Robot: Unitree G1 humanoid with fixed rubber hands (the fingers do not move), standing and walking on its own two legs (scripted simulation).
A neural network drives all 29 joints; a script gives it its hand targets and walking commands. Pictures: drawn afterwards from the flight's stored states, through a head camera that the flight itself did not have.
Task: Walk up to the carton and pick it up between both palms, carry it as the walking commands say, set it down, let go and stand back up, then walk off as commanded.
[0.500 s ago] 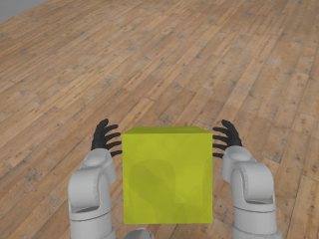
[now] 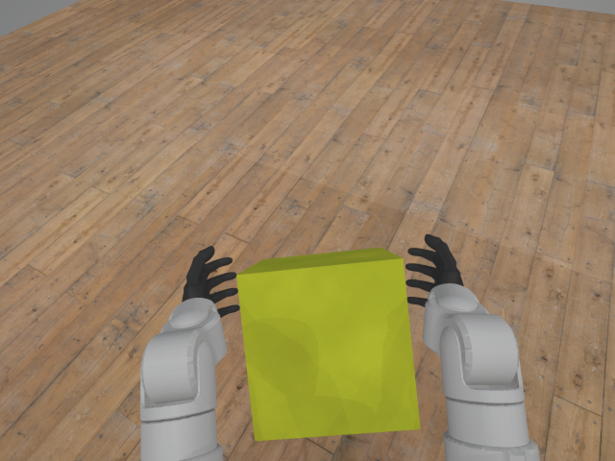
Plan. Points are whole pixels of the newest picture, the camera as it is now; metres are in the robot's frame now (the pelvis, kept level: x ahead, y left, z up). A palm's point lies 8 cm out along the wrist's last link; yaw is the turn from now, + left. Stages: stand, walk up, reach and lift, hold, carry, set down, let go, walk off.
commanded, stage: carry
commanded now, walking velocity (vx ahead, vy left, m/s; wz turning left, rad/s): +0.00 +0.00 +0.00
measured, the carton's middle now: (327, 329) +0.33 +0.00 -0.07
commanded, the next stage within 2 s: none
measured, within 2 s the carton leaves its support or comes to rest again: neither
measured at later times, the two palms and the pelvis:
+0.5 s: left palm (241, 192) +0.48 +0.12 +0.08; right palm (433, 188) +0.49 -0.17 +0.06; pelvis +0.20 -0.04 +0.01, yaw -1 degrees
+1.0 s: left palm (265, 121) +0.66 +0.09 +0.08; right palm (429, 126) +0.65 -0.20 +0.06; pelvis +0.37 -0.06 +0.02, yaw -1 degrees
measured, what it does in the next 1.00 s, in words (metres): walks ahead: left foot, then right foot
